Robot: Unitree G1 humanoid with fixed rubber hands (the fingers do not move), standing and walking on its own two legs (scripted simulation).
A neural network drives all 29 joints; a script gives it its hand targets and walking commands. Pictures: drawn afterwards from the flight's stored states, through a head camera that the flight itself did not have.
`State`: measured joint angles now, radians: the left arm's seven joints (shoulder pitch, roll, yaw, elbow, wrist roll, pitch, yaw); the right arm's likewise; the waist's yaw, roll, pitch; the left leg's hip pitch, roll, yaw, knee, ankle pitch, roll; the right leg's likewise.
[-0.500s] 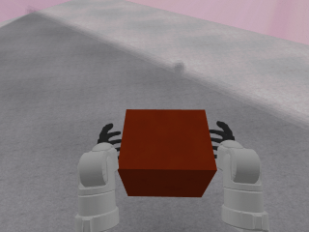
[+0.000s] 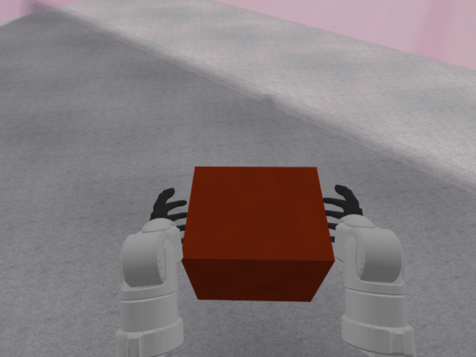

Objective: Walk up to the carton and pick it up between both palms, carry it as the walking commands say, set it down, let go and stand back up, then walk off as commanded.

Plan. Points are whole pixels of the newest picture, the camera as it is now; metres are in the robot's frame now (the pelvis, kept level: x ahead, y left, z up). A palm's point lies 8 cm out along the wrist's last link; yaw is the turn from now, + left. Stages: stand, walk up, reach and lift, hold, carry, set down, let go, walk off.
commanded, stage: carry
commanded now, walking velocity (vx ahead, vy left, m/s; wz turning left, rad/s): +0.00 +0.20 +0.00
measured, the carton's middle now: (254, 236) +0.33 +0.00 +0.01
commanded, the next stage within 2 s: none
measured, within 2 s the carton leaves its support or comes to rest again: neither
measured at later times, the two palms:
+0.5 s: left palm (111, 247) +0.27 +0.22 +0.09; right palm (304, 239) +0.28 -0.07 +0.09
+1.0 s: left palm (80, 251) +0.25 +0.26 +0.10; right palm (278, 248) +0.27 -0.03 +0.09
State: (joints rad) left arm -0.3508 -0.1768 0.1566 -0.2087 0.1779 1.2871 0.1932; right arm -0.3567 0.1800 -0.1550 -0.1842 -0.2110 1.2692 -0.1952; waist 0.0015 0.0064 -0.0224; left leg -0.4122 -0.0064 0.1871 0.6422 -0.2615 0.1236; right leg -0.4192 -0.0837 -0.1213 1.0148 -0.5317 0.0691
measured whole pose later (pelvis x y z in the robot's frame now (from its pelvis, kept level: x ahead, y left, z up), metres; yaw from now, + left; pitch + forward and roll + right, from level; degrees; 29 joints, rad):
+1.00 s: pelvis -0.03 +0.11 +0.01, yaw +2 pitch +2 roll +1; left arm -0.35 -0.18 0.16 -0.20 0.18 1.28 0.19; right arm -0.34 0.18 -0.15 -0.20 -0.21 1.28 -0.20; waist 0.00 0.01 -0.02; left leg -0.43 -0.02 0.16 0.79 -0.37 0.07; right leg -0.39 -0.12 -0.12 0.65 -0.30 0.01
